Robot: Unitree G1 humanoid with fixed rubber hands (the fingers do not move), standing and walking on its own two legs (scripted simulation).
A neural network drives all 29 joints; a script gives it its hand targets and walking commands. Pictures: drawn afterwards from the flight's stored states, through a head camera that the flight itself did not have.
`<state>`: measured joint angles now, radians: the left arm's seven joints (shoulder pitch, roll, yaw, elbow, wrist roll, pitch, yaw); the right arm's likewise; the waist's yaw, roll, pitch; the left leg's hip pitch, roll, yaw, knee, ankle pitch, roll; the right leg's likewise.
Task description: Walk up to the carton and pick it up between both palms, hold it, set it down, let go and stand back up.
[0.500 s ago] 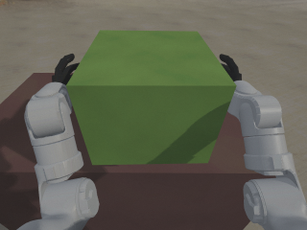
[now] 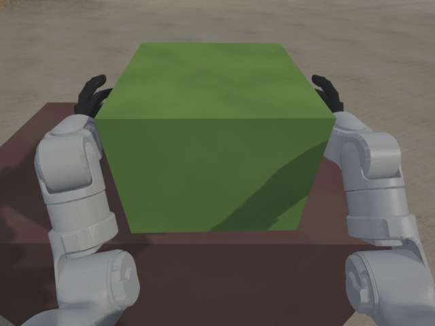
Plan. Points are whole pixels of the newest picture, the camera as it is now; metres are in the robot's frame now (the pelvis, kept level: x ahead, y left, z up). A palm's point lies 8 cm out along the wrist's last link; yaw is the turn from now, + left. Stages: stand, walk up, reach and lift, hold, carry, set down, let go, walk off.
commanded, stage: set down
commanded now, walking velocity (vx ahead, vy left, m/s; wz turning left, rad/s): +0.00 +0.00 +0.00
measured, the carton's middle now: (213, 128) +0.41 +0.01 +0.22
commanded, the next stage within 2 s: none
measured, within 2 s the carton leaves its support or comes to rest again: neither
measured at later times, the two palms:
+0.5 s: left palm (113, 133) +0.35 +0.17 +0.24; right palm (337, 140) +0.35 -0.20 +0.22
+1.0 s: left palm (95, 146) +0.38 +0.22 +0.20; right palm (296, 141) +0.40 -0.15 +0.19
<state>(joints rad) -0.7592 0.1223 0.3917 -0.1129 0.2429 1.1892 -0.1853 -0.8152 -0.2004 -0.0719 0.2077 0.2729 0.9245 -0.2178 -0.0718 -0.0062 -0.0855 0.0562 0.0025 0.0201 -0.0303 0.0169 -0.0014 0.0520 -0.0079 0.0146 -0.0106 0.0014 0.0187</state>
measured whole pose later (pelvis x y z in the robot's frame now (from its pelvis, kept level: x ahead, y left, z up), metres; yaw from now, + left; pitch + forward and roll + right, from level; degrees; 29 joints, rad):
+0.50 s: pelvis +0.00 -0.01 +0.00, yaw +1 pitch -2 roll +0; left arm -0.69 0.09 0.38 -0.11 0.26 1.01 -0.25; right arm -0.68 -0.17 -0.09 0.11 0.18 0.79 -0.18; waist -0.09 0.01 -0.02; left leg 0.06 0.02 0.01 -0.06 0.04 -0.01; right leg 0.04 0.01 0.00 0.00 0.00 0.01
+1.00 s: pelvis +0.03 -0.01 +0.00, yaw +5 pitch -5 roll -1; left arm -0.61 0.11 0.32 0.02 0.27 0.71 -0.22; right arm -0.57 -0.09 -0.10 0.30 0.15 0.39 -0.18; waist -0.08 -0.09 0.02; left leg 0.02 0.00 -0.08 0.23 -0.16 -0.02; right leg 0.12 0.00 -0.08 0.09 -0.11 0.00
